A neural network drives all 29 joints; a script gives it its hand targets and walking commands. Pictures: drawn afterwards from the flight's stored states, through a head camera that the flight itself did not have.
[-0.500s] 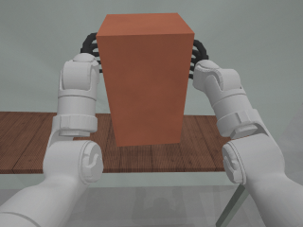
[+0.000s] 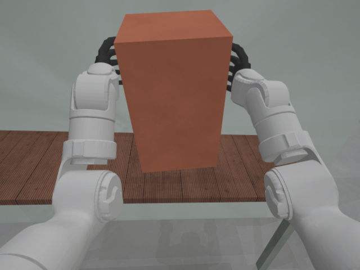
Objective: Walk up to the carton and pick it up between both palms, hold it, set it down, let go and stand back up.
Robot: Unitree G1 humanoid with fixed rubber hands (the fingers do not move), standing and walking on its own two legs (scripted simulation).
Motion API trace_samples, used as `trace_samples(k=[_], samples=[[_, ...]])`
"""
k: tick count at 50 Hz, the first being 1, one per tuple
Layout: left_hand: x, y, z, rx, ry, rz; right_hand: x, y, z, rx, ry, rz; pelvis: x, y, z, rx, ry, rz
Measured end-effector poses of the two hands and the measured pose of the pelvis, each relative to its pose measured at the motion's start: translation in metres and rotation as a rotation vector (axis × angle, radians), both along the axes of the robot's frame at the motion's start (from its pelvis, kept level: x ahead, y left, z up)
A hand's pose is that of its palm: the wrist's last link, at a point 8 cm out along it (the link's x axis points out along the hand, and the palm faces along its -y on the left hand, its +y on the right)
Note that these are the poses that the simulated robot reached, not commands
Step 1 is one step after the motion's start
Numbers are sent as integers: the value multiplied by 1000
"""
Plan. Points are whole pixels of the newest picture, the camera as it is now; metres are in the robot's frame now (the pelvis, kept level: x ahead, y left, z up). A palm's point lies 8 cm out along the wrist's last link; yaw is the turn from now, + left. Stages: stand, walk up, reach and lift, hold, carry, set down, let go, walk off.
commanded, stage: hold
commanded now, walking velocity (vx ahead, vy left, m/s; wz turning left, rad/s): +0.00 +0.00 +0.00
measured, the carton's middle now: (174, 96) +0.39 +0.01 +0.25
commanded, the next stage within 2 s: none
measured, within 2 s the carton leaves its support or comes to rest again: neither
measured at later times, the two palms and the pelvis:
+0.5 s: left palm (107, 72) +0.37 +0.14 +0.31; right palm (240, 81) +0.37 -0.13 +0.30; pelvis +0.00 -0.01 +0.00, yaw +0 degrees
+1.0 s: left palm (107, 74) +0.37 +0.14 +0.30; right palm (240, 80) +0.37 -0.13 +0.30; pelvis +0.00 +0.00 +0.00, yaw +0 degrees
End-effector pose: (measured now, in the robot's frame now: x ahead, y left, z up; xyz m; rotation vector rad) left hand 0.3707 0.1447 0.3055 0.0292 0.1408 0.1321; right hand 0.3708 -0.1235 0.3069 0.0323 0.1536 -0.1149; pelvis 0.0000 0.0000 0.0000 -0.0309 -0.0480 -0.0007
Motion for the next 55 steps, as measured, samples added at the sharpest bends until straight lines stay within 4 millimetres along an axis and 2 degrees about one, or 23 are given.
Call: trace_samples(k=[14, 26, 36, 44, 55], samples=[[-1, -4, -6, -11, 33, 0, -2, -4, -7, -41, 35, 4, 4, -6, 0, 5, -12, -2], [4, -4, 2, -7, 16, 4, 3, -4, -6, -37, 21, 9, 4, -7, 1, 5, -6, -2], [0, 3, -6, -6, 20, 8, 1, 3, -12, -46, 26, 15, 5, -4, 1, 4, -20, 6], [2, 0, -5, 1, 14, -6, 1, 0, -8, -6, 21, -6, 2, -1, 0, 1, -3, 3], [2, -2, -3, -12, 11, -5, 1, -2, -3, -34, 20, -2, 4, -1, 0, 4, -5, -8]])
